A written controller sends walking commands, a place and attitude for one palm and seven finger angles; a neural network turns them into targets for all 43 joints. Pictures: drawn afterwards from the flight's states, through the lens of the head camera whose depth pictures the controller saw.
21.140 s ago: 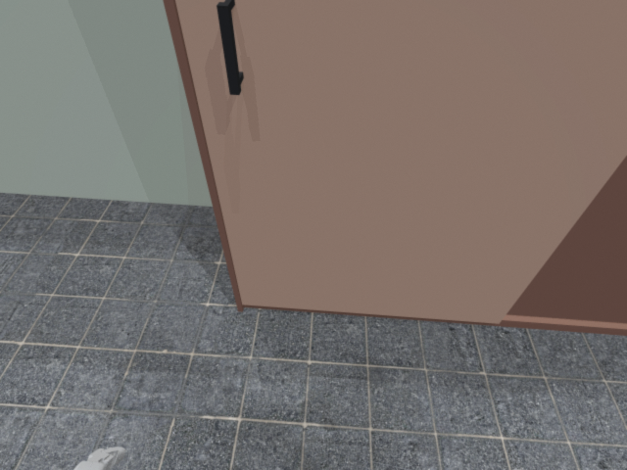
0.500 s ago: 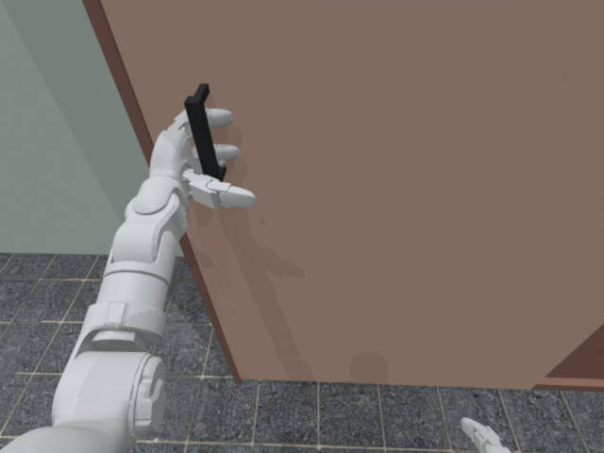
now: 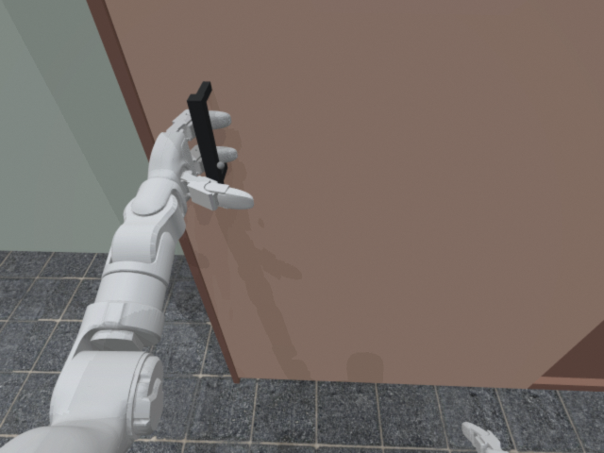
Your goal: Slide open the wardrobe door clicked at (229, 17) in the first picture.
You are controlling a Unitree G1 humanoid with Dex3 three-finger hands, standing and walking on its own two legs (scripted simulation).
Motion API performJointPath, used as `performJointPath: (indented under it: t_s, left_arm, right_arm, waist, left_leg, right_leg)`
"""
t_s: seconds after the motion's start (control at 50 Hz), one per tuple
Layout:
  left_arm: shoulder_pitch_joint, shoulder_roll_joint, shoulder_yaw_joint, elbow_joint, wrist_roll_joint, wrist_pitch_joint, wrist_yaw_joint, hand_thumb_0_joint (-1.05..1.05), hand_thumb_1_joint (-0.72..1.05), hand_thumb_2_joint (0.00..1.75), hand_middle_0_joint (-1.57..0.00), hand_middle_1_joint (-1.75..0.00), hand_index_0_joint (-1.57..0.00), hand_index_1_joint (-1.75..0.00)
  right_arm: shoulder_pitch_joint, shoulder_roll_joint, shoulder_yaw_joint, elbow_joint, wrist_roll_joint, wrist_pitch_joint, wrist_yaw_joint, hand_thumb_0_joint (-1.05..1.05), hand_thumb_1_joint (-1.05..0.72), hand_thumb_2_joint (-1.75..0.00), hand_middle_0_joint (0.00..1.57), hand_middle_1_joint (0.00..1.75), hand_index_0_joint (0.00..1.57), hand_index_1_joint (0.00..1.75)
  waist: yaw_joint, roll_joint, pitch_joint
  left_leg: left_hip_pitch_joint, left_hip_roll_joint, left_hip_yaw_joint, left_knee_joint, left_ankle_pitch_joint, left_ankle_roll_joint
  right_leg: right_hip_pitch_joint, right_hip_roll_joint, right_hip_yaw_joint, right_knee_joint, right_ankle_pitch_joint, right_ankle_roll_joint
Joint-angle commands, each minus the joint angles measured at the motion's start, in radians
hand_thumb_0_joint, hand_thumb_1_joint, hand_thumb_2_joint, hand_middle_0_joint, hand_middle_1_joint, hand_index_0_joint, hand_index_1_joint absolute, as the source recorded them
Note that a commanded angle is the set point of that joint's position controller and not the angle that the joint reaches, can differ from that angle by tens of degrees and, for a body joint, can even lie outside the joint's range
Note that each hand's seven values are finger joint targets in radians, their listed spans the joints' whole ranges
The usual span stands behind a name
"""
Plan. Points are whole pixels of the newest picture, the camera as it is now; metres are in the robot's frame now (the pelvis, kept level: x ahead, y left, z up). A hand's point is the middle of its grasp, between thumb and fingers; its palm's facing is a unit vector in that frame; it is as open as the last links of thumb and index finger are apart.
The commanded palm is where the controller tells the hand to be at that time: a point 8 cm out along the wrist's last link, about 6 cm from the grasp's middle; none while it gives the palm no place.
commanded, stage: slide the fingers in behind the handle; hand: left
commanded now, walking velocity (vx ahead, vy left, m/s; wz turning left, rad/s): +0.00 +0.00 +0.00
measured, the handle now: (211, 141) +0.48 +0.15 +0.20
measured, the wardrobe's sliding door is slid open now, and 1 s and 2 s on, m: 0.00 0.00 0.00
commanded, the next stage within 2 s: grip the handle and tug to test in 0.16 s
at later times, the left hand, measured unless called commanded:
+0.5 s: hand (220, 164) +0.42 +0.12 +0.20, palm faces -0.01 -1.00 +0.01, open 12.6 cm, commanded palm +0.40 +0.17 +0.20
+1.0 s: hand (221, 162) +0.42 +0.12 +0.20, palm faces +0.00 -1.00 +0.00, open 5.2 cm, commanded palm +0.40 +0.17 +0.20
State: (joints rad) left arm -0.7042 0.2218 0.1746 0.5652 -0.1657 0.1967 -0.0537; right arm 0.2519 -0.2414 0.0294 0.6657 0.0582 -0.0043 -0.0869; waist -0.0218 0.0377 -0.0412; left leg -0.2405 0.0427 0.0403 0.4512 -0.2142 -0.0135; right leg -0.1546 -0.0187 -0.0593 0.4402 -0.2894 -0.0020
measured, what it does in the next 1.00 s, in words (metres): stands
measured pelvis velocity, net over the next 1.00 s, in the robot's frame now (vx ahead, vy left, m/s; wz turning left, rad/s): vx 0.00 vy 0.00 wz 0.01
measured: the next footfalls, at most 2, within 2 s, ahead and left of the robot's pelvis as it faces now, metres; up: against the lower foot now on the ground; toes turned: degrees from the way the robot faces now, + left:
none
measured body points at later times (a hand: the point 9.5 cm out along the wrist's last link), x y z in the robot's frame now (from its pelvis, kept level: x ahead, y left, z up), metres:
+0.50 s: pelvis +0.00 +0.01 +0.00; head -0.01 -0.01 +0.45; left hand +0.42 +0.18 +0.20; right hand +0.13 -0.24 -0.11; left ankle +0.01 +0.13 -0.74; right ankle -0.04 -0.11 -0.74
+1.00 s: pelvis +0.00 +0.00 +0.00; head -0.01 -0.01 +0.45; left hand +0.42 +0.18 +0.20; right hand +0.13 -0.24 -0.11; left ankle +0.01 +0.13 -0.74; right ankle -0.04 -0.11 -0.74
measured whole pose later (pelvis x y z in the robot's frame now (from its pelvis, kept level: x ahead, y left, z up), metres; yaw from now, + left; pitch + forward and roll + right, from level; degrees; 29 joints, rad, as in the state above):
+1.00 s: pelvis +0.00 +0.00 +0.00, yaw +0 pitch +0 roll +0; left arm -0.71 0.21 0.16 0.55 -0.16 0.21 -0.03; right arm 0.25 -0.24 0.03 0.67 0.06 0.00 -0.09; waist -0.02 0.04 -0.04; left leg -0.24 0.04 0.03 0.45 -0.21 -0.01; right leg -0.15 -0.02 -0.06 0.43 -0.29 0.00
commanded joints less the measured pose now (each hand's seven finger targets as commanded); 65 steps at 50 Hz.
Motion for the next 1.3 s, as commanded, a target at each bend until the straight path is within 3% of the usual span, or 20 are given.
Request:
performJointPath:
  t_s: [0.0,0.06,0.14,0.22,0.24,0.26,0.32,0.44,0.5,0.64,0.68,0.74,0.76,0.84,0.86,0.9,0.94,1.0,1.18,1.28]
  left_arm:
    - [-0.567,0.128,-0.005,-0.258,-0.004,-0.078,0.005,0.00,-0.50,0.30,-0.30,-1.20,-0.30,-1.20]
    - [-0.524,0.142,0.017,-0.257,-0.012,-0.088,0.006,0.00,-0.50,0.30,-0.30,-1.20,-0.30,-1.20]
    - [-0.495,0.160,0.038,-0.184,-0.009,-0.070,0.010,0.00,-0.50,0.30,-0.30,-1.20,-0.30,-1.20]
    - [-0.516,0.143,0.027,-0.237,-0.001,-0.067,0.019,0.00,-0.50,0.30,-0.30,-1.20,-0.30,-1.20]
    - [-0.490,0.174,0.055,-0.236,-0.002,-0.074,0.023,0.00,-0.50,0.30,-0.30,-1.20,-0.30,-1.20]
    - [-0.497,0.156,0.039,-0.272,-0.004,-0.080,0.021,0.00,-0.45,0.32,-0.30,-1.21,-0.30,-1.21]
    - [-0.503,0.124,0.011,-0.282,-0.006,-0.081,0.017,0.00,-0.31,0.38,-0.32,-1.23,-0.32,-1.23]
    - [-0.505,0.137,0.011,-0.264,-0.001,-0.056,0.018,0.00,-0.03,0.50,-0.35,-1.27,-0.35,-1.27]
    - [-0.523,0.094,-0.020,-0.312,-0.002,-0.053,0.021,0.00,0.11,0.56,-0.36,-1.29,-0.36,-1.29]
    - [-0.494,0.143,0.024,-0.248,-0.003,-0.048,0.030,0.00,0.43,0.70,-0.40,-1.33,-0.40,-1.33]
    - [-0.527,0.088,-0.025,-0.254,-0.004,-0.051,0.025,0.00,0.53,0.74,-0.41,-1.35,-0.41,-1.35]
    - [-0.498,0.133,0.017,-0.239,-0.006,-0.058,0.023,0.00,0.67,0.80,-0.43,-1.37,-0.43,-1.37]
    - [-0.516,0.152,0.029,-0.257,-0.006,-0.063,0.021,0.00,0.71,0.82,-0.43,-1.37,-0.43,-1.37]
    - [-0.506,0.107,-0.013,-0.254,-0.004,-0.067,0.014,0.00,0.90,0.90,-0.45,-1.40,-0.45,-1.40]
    - [-0.515,0.139,0.013,-0.251,-0.004,-0.067,0.017,0.00,0.90,0.90,-0.45,-1.40,-0.45,-1.40]
    - [-0.534,0.098,-0.022,-0.266,-0.007,-0.065,0.013,0.00,0.90,0.90,-0.45,-1.40,-0.45,-1.40]
    - [-0.520,0.127,0.002,-0.241,-0.007,-0.066,0.015,0.00,0.90,0.90,-0.45,-1.40,-0.45,-1.40]
    - [-0.546,0.081,-0.041,-0.273,-0.005,-0.069,0.011,0.00,0.90,0.90,-0.45,-1.40,-0.45,-1.40]
    - [-0.514,0.100,-0.019,-0.287,-0.006,-0.071,0.014,0.00,0.90,0.90,-0.45,-1.40,-0.45,-1.40]
    - [-0.511,0.069,-0.048,-0.299,-0.008,-0.067,0.009,0.00,0.90,0.90,-0.45,-1.40,-0.45,-1.40]
  right_arm:
    - [-0.086,-0.114,-0.037,-0.137,-0.001,-0.049,-0.010,0.00,-0.90,-0.90,0.20,0.30,0.20,0.30]
    - [-0.082,-0.118,-0.040,-0.137,-0.003,-0.051,-0.007,0.00,-0.90,-0.90,0.20,0.30,0.20,0.30]
    - [-0.070,-0.125,-0.039,-0.125,-0.007,-0.045,-0.008,0.00,-0.90,-0.90,0.20,0.30,0.20,0.30]
    - [-0.081,-0.115,-0.038,-0.139,-0.005,-0.046,-0.003,0.00,-0.90,-0.90,0.20,0.30,0.20,0.30]
    - [-0.076,-0.121,-0.041,-0.139,-0.006,-0.044,-0.003,0.00,-0.90,-0.90,0.20,0.30,0.20,0.30]
    - [-0.088,-0.116,-0.039,-0.147,-0.006,-0.045,-0.002,0.00,-0.90,-0.90,0.20,0.30,0.20,0.30]
    - [-0.086,-0.113,-0.038,-0.145,-0.005,-0.048,0.000,0.00,-0.90,-0.90,0.20,0.30,0.20,0.30]
    - [-0.087,-0.121,-0.039,-0.137,-0.003,-0.040,-0.006,0.00,-0.90,-0.90,0.20,0.30,0.20,0.30]
    - [-0.096,-0.110,-0.038,-0.142,-0.003,-0.046,-0.004,0.00,-0.90,-0.90,0.20,0.30,0.20,0.30]
    - [-0.090,-0.121,-0.039,-0.132,-0.007,-0.040,-0.009,0.00,-0.90,-0.90,0.20,0.30,0.20,0.30]
    - [-0.092,-0.111,-0.035,-0.133,-0.005,-0.041,-0.007,0.00,-0.90,-0.90,0.20,0.30,0.20,0.30]
    - [-0.083,-0.121,-0.040,-0.130,-0.009,-0.040,-0.008,0.00,-0.90,-0.90,0.20,0.30,0.20,0.30]
    - [-0.089,-0.119,-0.038,-0.132,-0.008,-0.040,-0.009,0.00,-0.90,-0.90,0.20,0.30,0.20,0.30]
    - [-0.089,-0.115,-0.038,-0.135,-0.006,-0.044,-0.005,0.00,-0.90,-0.90,0.20,0.30,0.20,0.30]
    - [-0.085,-0.119,-0.038,-0.131,-0.007,-0.041,-0.007,0.00,-0.90,-0.90,0.20,0.30,0.20,0.30]
    - [-0.092,-0.112,-0.038,-0.135,-0.003,-0.045,-0.005,0.00,-0.90,-0.90,0.20,0.30,0.20,0.30]
    - [-0.082,-0.121,-0.040,-0.128,-0.007,-0.043,-0.008,0.00,-0.90,-0.90,0.20,0.30,0.20,0.30]
    - [-0.090,-0.112,-0.039,-0.133,-0.003,-0.048,-0.005,0.00,-0.90,-0.90,0.20,0.30,0.20,0.30]
    - [-0.090,-0.116,-0.041,-0.134,-0.005,-0.051,-0.001,0.00,-0.90,-0.90,0.20,0.30,0.20,0.30]
    - [-0.096,-0.113,-0.040,-0.138,-0.003,-0.052,0.000,0.00,-0.90,-0.90,0.20,0.30,0.20,0.30]
  waist:
    - [-0.012,-0.028,-0.275]
    - [0.000,-0.051,-0.313]
    - [0.001,-0.097,-0.271]
    - [0.006,-0.047,-0.289]
    - [0.014,-0.084,-0.301]
    - [0.013,-0.051,-0.312]
    - [0.003,-0.064,-0.289]
    - [-0.001,-0.068,-0.257]
    - [-0.003,-0.032,-0.292]
    - [0.003,-0.085,-0.268]
    - [-0.010,-0.059,-0.261]
    - [0.002,-0.096,-0.281]
    - [0.001,-0.070,-0.292]
    - [-0.004,-0.057,-0.278]
    - [-0.002,-0.073,-0.278]
    - [-0.009,-0.047,-0.278]
    - [-0.008,-0.085,-0.273]
    - [-0.012,-0.041,-0.284]
    - [-0.001,-0.055,-0.308]
    - [-0.006,-0.060,-0.290]
  left_leg:
    - [0.206,-0.045,-0.020,-0.005,0.230,0.062]
    - [0.214,-0.042,-0.026,-0.003,0.257,0.060]
    - [0.180,-0.041,-0.025,-0.014,0.228,0.059]
    - [0.198,-0.041,-0.019,-0.010,0.248,0.058]
    - [0.196,-0.038,-0.023,-0.011,0.264,0.059]
    - [0.204,-0.039,-0.016,-0.011,0.271,0.059]
    - [0.205,-0.038,-0.019,-0.011,0.273,0.057]
    - [0.201,-0.035,-0.022,-0.019,0.233,0.057]
    - [0.229,-0.038,-0.025,-0.009,0.273,0.054]
    - [0.201,-0.037,-0.025,-0.018,0.235,0.057]
    - [0.206,-0.040,-0.025,-0.014,0.236,0.057]
    - [0.202,-0.040,-0.026,-0.014,0.247,0.059]
    - [0.203,-0.041,-0.021,-0.014,0.256,0.059]
    - [0.210,-0.041,-0.025,-0.010,0.251,0.058]
    - [0.202,-0.040,-0.029,-0.013,0.251,0.058]
    - [0.212,-0.043,-0.023,-0.009,0.242,0.058]
    - [0.205,-0.040,-0.027,-0.012,0.235,0.059]
    - [0.222,-0.042,-0.026,-0.007,0.254,0.058]
    - [0.225,-0.045,-0.028,-0.002,0.278,0.059]
    - [0.228,-0.044,-0.027,-0.003,0.276,0.060]
  right_leg:
    - [-0.034,0.036,0.015,-0.052,0.338,-0.016]
    - [-0.009,0.039,0.010,-0.044,0.359,-0.018]
    - [-0.014,0.039,0.006,-0.054,0.331,-0.015]
    - [-0.016,0.037,0.012,-0.050,0.352,-0.018]
    - [0.010,0.038,0.009,-0.051,0.361,-0.019]
    - [0.010,0.036,0.012,-0.046,0.375,-0.018]
    - [-0.003,0.040,0.008,-0.047,0.379,-0.019]
    - [-0.020,0.041,0.007,-0.065,0.323,-0.018]
    - [-0.020,0.041,0.005,-0.052,0.357,-0.021]
    - [-0.014,0.040,0.007,-0.065,0.321,-0.017]
    - [-0.031,0.039,0.008,-0.061,0.329,-0.017]
    - [-0.005,0.040,0.008,-0.063,0.344,-0.016]
    - [0.003,0.036,0.013,-0.059,0.363,-0.017]
    - [-0.015,0.039,0.007,-0.061,0.348,-0.017]
    - [-0.008,0.040,0.007,-0.058,0.352,-0.019]
    - [-0.024,0.040,0.009,-0.059,0.348,-0.017]
    - [-0.016,0.040,0.007,-0.065,0.336,-0.016]
    - [-0.028,0.040,0.008,-0.056,0.353,-0.018]
    - [-0.009,0.040,0.006,-0.048,0.380,-0.019]
    - [-0.019,0.041,0.004,-0.049,0.380,-0.018]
